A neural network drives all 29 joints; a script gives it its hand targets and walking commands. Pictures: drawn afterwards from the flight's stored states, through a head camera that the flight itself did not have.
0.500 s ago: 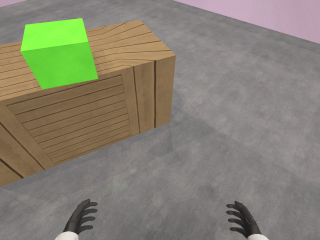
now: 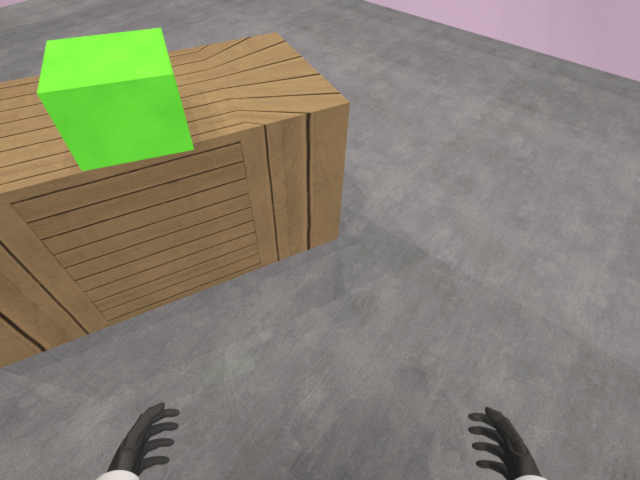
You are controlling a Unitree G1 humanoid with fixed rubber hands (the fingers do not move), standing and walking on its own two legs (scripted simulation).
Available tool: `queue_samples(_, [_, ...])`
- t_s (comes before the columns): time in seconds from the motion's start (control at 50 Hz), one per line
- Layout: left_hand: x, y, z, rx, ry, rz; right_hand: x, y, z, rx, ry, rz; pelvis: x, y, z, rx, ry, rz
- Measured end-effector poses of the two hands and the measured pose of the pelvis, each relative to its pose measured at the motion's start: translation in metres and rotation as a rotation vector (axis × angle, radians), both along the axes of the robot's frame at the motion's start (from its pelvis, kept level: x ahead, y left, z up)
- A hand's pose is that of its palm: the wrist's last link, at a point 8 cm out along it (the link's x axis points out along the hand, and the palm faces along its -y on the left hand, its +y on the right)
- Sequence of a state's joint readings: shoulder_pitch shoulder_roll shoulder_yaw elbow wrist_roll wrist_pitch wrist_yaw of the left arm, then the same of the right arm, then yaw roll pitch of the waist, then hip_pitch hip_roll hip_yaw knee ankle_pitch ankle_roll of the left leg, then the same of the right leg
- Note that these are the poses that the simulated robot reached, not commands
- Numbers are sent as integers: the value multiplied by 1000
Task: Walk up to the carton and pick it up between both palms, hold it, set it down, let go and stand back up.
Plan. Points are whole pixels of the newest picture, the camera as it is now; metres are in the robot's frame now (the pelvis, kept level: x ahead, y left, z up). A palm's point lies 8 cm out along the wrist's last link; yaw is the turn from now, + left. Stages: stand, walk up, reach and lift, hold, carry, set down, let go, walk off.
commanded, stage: stand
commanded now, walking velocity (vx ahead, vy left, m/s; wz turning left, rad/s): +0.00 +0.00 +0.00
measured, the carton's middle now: (122, 96) +0.94 +0.51 -0.03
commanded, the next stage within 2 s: walk up in 1.38 s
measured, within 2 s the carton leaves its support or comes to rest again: neither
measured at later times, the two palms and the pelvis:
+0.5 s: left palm out of the picture +0.13 +0.25 -0.08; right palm out of the picture +0.12 -0.25 -0.08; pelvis -0.01 +0.00 +0.00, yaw +0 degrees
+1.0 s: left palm out of the picture +0.12 +0.25 -0.08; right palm out of the picture +0.11 -0.25 -0.08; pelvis -0.01 +0.00 +0.00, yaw -1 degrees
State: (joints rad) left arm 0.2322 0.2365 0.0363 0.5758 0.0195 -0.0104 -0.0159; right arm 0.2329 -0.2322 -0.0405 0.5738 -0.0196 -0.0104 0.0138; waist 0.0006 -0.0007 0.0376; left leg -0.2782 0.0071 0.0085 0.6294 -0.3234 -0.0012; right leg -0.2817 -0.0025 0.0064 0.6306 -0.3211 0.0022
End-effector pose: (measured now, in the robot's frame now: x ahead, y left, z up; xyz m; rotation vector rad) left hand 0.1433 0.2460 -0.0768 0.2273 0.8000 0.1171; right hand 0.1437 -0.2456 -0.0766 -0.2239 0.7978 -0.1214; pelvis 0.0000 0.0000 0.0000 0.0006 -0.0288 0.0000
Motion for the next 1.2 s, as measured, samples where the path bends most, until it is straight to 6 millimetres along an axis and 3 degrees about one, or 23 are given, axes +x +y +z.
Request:
queue_samples(0.72, [-24, 7, -1, 11, 36, 2, -26, -2, -2, -6, 36, -17, -10, 3, 3, -1, -2, -9])
queue_samples(1.2, [-26, 8, -2, 10, 46, -5, -34, -3, -2, -11, 53, -25, -10, 4, 4, 0, -4, -16])
